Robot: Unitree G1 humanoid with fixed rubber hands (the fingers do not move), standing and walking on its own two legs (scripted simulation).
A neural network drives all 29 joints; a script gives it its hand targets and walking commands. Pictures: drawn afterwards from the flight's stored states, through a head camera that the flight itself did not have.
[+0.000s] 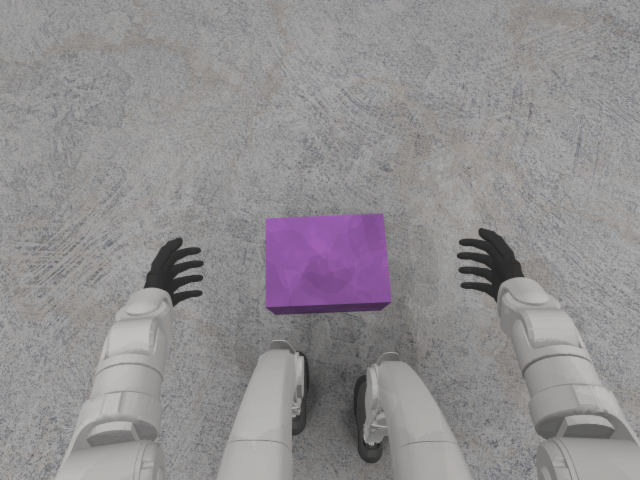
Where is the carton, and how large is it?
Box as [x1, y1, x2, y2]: [266, 213, 391, 314]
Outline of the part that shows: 382,213 266,218 266,307 275,314 379,310 391,301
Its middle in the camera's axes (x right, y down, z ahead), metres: +0.02 +0.07 +1.02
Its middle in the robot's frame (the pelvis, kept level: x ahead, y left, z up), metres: +0.46 +0.02 -0.59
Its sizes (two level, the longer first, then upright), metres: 0.295 0.221 0.183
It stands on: the floor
